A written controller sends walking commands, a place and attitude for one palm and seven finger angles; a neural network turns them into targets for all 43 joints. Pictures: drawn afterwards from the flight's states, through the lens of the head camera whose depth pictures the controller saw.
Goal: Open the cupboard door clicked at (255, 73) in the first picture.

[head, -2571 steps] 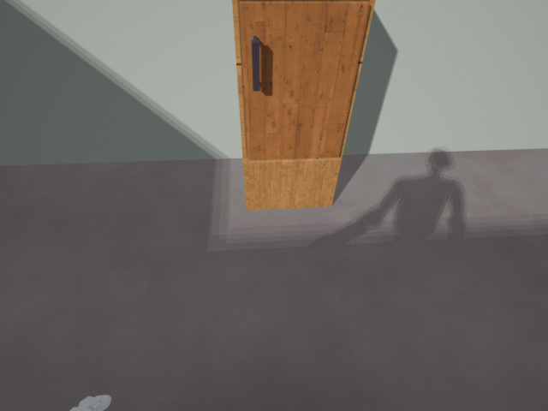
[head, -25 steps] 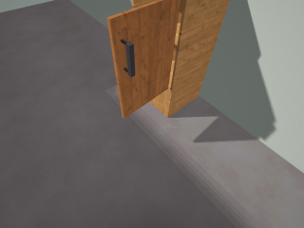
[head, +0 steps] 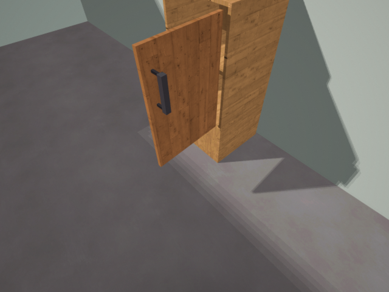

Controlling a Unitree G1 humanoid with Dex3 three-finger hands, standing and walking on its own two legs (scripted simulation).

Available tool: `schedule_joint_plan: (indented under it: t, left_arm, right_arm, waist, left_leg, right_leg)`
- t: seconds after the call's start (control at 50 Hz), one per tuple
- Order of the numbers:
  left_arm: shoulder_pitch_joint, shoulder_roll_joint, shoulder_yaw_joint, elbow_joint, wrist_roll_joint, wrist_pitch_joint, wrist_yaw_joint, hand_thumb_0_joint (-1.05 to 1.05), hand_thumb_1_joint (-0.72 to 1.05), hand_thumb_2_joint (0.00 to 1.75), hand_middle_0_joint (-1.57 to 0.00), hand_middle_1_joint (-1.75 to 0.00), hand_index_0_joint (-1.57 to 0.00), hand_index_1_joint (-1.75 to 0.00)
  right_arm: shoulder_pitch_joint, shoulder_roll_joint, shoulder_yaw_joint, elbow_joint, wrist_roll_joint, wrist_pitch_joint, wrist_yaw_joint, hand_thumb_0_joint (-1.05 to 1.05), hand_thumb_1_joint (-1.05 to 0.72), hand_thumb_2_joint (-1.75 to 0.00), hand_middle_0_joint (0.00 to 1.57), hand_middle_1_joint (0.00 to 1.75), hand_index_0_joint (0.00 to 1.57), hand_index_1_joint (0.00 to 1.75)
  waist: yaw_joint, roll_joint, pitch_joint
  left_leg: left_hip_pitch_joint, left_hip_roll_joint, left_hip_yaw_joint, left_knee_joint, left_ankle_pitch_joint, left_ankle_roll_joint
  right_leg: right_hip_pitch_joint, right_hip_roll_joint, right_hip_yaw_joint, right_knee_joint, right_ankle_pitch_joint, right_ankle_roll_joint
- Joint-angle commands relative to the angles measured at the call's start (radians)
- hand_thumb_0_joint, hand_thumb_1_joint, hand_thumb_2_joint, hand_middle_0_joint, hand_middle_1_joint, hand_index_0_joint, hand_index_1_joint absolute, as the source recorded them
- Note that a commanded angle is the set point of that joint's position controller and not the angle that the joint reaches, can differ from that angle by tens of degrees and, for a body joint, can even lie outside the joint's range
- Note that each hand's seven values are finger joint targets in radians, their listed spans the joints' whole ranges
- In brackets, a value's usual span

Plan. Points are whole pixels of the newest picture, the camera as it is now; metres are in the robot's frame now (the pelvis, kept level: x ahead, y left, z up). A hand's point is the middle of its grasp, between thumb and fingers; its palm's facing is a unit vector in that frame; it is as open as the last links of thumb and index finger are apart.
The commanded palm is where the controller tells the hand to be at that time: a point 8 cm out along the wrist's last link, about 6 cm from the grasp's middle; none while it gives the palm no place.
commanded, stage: let the arm hang, fingers relaxed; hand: left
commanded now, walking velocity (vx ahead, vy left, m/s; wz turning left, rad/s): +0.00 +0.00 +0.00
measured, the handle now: (160, 92) +0.73 +0.16 -0.01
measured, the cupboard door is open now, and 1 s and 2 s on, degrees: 93 93 93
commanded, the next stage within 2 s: look to check the result in 0.14 s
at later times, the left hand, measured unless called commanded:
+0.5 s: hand out of the picture +0.09 +0.23 -0.15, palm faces -0.01 -0.94 -0.34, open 7.4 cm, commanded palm none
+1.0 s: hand out of the picture +0.12 +0.21 -0.15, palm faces -0.03 -0.94 -0.34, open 7.4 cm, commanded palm none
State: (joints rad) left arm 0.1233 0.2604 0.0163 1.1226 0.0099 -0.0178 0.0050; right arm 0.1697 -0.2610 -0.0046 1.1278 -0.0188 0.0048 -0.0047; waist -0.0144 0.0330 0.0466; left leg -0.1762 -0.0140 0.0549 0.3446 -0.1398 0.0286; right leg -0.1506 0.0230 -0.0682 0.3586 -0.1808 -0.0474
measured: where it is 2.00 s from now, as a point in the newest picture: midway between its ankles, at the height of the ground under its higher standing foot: outside the picture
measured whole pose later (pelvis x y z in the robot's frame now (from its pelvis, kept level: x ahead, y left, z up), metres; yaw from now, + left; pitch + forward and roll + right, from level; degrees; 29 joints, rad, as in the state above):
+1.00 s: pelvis +0.04 -0.03 +0.00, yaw -1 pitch -1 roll +1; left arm 0.11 0.29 0.02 1.14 0.01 -0.03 0.01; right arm 0.13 -0.31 0.00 1.13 -0.01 0.01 -0.01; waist -0.02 0.03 0.05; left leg -0.10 0.02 0.06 0.29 -0.17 -0.02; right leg -0.06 0.07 -0.06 0.27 -0.20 -0.08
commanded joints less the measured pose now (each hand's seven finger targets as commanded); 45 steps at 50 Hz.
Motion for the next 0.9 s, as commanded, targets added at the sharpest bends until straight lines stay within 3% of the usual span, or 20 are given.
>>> schedule_joint_plan:
  t: [0.0, 0.08, 0.18, 0.26, 0.44, 0.52, 0.88]
  left_arm:
    - [0.007, 0.19, 0.033, -0.035, 0.002, -0.017, 0.016, 0.0, 0.9, 0.9, -0.2, -0.3, -0.2, -0.3]
    - [-0.005, 0.198, 0.034, -0.037, 0.001, -0.023, 0.017, 0.0, 0.9, 0.9, -0.2, -0.3, -0.2, -0.3]
    - [-0.015, 0.205, 0.033, -0.033, 0.001, -0.024, 0.017, 0.0, 0.9, 0.9, -0.2, -0.3, -0.2, -0.3]
    - [-0.011, 0.215, 0.035, -0.031, 0.001, -0.027, 0.017, 0.0, 0.9, 0.9, -0.2, -0.3, -0.2, -0.3]
    - [-0.021, 0.226, 0.031, -0.021, -0.001, -0.024, 0.017, 0.0, 0.9, 0.9, -0.2, -0.3, -0.2, -0.3]
    - [-0.021, 0.231, 0.031, -0.022, -0.002, -0.027, 0.019, 0.0, 0.9, 0.9, -0.2, -0.3, -0.2, -0.3]
    - [-0.019, 0.237, 0.038, -0.032, -0.002, -0.027, 0.026, 0.0, 0.9, 0.9, -0.2, -0.3, -0.2, -0.3]
  right_arm:
    - [-0.008, -0.17, -0.03, -0.037, -0.002, -0.022, -0.013, 0.0, -0.9, -0.9, 0.2, 0.3, 0.2, 0.3]
    - [-0.024, -0.186, -0.031, -0.04, 0.0, -0.027, -0.014, 0.0, -0.9, -0.9, 0.2, 0.3, 0.2, 0.3]
    - [-0.045, -0.197, -0.03, -0.042, 0.001, -0.026, -0.015, 0.0, -0.9, -0.9, 0.2, 0.3, 0.2, 0.3]
    - [-0.05, -0.212, -0.03, -0.046, 0.003, -0.026, -0.016, 0.0, -0.9, -0.9, 0.2, 0.3, 0.2, 0.3]
    - [-0.063, -0.222, -0.028, -0.043, 0.002, -0.021, -0.016, 0.0, -0.9, -0.9, 0.2, 0.3, 0.2, 0.3]
    - [-0.062, -0.227, -0.028, -0.044, 0.003, -0.023, -0.017, 0.0, -0.9, -0.9, 0.2, 0.3, 0.2, 0.3]
    - [-0.048, -0.218, -0.03, -0.045, 0.003, -0.018, -0.021, 0.0, -0.9, -0.9, 0.2, 0.3, 0.2, 0.3]
  waist:
    - [0.009, -0.015, -0.021]
    - [0.006, -0.013, -0.068]
    - [0.004, -0.01, -0.052]
    - [0.004, -0.02, -0.084]
    - [0.002, -0.02, -0.056]
    - [0.001, -0.033, -0.091]
    - [0.001, -0.039, -0.082]
  left_leg:
    - [0.014, 0.133, -0.153, -0.08, 0.006, 0.009]
    - [0.055, 0.139, -0.146, -0.07, 0.081, 0.007]
    - [0.072, 0.142, -0.143, -0.074, 0.098, 0.004]
    - [0.098, 0.144, -0.138, -0.068, 0.124, 0.003]
    - [0.103, 0.144, -0.133, -0.082, 0.098, -0.001]
    - [0.126, 0.148, -0.128, -0.072, 0.151, 0.0]
    - [0.128, 0.142, -0.099, -0.058, 0.14, -0.007]
  right_leg:
    - [-0.01, -0.145, 0.153, -0.101, -0.019, -0.018]
    - [0.022, -0.154, 0.147, -0.097, 0.073, -0.015]
    - [0.018, -0.155, 0.147, -0.104, 0.108, -0.014]
    - [0.038, -0.156, 0.151, -0.107, 0.15, -0.012]
    - [0.034, -0.158, 0.156, -0.125, 0.139, -0.012]
    - [0.061, -0.16, 0.152, -0.112, 0.219, -0.011]
    - [0.084, -0.162, 0.166, -0.119, 0.314, 0.013]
